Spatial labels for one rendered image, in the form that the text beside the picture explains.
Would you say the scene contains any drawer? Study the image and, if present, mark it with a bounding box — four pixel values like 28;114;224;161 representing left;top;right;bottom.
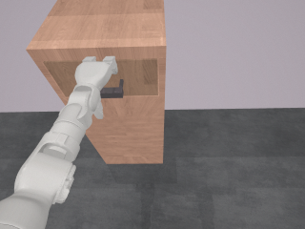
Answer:
43;58;158;97

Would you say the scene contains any left robot forearm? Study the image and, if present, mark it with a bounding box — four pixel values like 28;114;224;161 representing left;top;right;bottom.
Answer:
14;82;101;193

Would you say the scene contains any cabinet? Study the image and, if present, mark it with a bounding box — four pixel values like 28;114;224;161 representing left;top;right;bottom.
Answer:
26;0;167;164

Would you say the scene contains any robot left upper arm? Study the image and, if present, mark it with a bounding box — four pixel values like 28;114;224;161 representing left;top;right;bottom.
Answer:
0;152;76;229

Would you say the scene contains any robot left hand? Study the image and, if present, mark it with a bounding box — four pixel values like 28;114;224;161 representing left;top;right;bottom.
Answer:
74;56;118;119

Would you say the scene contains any handle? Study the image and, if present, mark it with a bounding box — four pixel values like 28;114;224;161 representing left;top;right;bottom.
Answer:
100;79;124;98

